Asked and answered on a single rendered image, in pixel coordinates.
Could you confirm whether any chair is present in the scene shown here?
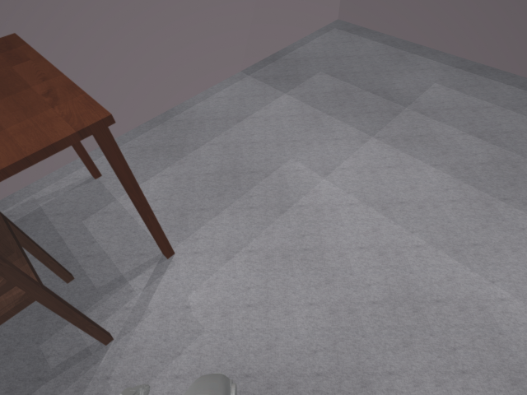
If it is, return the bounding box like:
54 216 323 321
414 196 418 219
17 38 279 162
0 212 114 346

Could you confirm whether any table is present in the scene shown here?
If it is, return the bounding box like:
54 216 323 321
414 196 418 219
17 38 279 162
0 33 175 259

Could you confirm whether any robot left thigh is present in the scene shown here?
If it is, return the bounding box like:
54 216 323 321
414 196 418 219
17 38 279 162
184 374 237 395

